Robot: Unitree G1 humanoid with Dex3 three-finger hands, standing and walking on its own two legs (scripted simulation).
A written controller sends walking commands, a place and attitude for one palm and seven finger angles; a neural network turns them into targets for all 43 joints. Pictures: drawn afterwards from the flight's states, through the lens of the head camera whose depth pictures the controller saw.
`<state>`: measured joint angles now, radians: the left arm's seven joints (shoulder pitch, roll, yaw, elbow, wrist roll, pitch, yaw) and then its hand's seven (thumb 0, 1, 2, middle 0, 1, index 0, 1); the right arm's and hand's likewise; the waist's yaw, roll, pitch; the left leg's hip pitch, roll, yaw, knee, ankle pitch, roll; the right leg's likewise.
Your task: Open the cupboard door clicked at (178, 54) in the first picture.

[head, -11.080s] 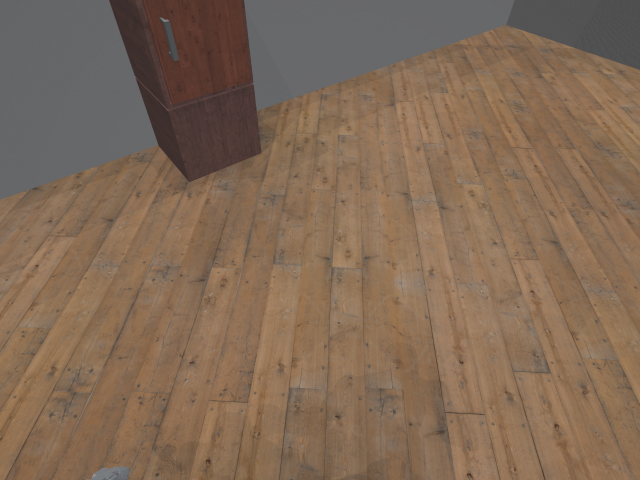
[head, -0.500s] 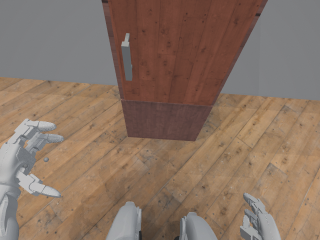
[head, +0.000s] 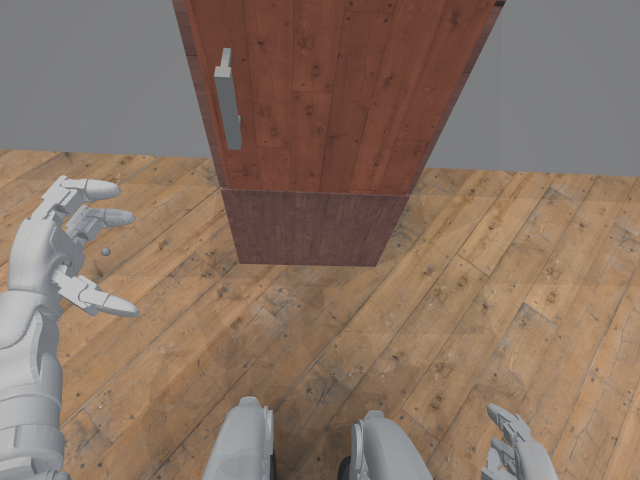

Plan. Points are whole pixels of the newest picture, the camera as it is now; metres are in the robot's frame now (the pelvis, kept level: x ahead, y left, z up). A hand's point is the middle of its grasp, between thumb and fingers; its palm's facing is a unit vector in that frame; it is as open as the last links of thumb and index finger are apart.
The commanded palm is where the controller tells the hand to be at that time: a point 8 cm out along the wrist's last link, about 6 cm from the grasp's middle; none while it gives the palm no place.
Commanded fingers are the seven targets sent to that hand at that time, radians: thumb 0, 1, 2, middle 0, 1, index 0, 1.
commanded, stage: move the hooked fingers beside the handle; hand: left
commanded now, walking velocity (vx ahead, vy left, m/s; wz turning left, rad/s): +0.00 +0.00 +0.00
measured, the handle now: (230, 102) +0.62 +0.15 +0.03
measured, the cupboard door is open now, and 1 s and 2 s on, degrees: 0 0 0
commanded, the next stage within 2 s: slide the fingers in behind the handle in 1.96 s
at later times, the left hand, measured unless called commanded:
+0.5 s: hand (143, 193) +0.45 +0.24 +0.03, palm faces +0.02 -1.00 -0.03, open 14.0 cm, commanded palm +0.44 +0.28 +0.03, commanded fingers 0.00 -0.50 0.30 -0.30 -1.20 -0.30 -1.20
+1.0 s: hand (177, 144) +0.54 +0.22 +0.02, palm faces +0.02 -1.00 -0.02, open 14.0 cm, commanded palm +0.53 +0.25 +0.02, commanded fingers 0.00 -0.50 0.30 -0.30 -1.20 -0.30 -1.20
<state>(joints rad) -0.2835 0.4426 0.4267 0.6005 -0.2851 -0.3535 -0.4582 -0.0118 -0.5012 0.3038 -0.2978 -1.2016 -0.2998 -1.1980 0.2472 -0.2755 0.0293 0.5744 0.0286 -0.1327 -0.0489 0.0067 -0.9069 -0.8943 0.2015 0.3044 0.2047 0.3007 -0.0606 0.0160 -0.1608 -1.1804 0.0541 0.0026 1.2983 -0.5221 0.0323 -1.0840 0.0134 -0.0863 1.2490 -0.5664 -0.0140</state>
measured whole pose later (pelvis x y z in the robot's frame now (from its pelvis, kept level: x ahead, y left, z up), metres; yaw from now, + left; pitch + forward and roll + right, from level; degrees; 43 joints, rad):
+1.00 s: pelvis -0.01 +0.00 -0.03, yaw -2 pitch +31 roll -6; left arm -1.00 0.66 0.48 1.21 -0.05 -0.41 -0.31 -0.01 -0.50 0.30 -0.30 -1.20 -0.30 -1.20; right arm 0.32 -0.29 0.07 0.61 -0.03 0.06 -0.01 0.00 -0.91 -0.89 0.20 0.30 0.20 0.30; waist -0.22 0.04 -0.14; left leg -1.43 0.07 -0.02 1.42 -0.54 0.04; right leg -1.32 0.03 -0.10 1.36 -0.58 -0.01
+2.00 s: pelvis +0.00 +0.01 -0.04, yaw -3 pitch +32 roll -7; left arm -1.06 0.68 0.47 1.21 -0.02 -0.40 -0.26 -0.01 -0.50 0.30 -0.30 -1.20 -0.30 -1.20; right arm 0.32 -0.27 0.08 0.60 -0.04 0.10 0.02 0.00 -0.91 -0.89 0.20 0.30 0.20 0.30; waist -0.23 0.04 -0.13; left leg -1.46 0.08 -0.03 1.44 -0.55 0.04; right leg -1.34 0.04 -0.11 1.35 -0.58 -0.01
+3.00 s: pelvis +0.00 +0.00 -0.03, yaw -2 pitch +33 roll -6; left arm -1.08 0.54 0.40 1.20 -0.01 -0.42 -0.12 -0.01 -0.50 0.30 -0.29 -1.21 -0.30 -1.21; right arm 0.34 -0.25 0.06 0.62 -0.06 0.10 0.06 0.00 -0.91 -0.89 0.20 0.30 0.20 0.30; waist -0.23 0.05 -0.14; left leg -1.45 0.07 -0.02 1.42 -0.55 0.03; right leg -1.34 0.04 -0.10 1.35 -0.59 -0.02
